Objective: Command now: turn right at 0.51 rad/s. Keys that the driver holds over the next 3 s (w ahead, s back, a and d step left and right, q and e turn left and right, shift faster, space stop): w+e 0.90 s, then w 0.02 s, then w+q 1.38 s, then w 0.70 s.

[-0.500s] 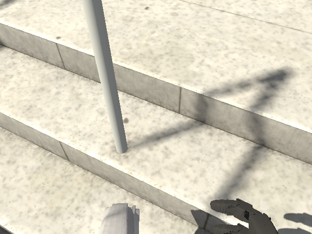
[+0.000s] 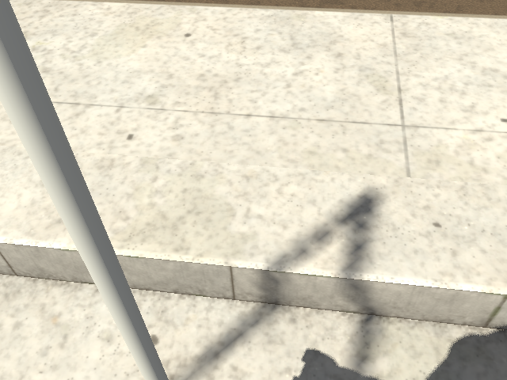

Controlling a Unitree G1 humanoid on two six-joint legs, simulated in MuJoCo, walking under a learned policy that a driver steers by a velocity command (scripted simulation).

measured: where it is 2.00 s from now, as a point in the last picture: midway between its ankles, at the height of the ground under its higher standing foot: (437, 194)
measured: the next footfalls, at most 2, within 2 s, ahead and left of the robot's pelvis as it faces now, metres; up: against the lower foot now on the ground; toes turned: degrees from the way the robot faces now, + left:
right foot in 0.16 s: +0.05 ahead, -0.13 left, +0.00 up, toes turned -12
left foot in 0.48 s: +0.22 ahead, +0.07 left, +0.00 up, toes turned -20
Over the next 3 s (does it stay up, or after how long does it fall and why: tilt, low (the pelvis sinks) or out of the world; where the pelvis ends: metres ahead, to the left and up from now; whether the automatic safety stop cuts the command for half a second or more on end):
stays up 1.45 -0.40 0.30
